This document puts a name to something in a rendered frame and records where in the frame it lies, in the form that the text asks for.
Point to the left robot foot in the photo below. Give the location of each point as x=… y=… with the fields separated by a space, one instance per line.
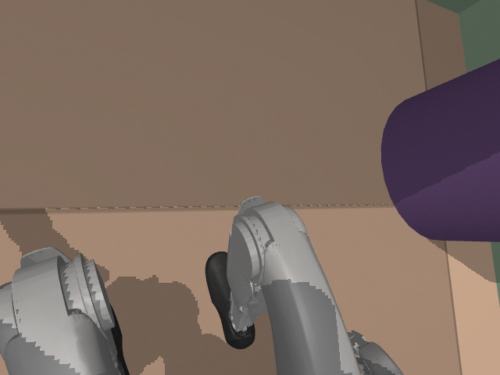
x=117 y=336

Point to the right robot foot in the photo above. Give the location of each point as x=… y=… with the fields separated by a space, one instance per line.
x=219 y=290

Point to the right robot hand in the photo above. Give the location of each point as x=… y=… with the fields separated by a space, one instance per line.
x=373 y=359

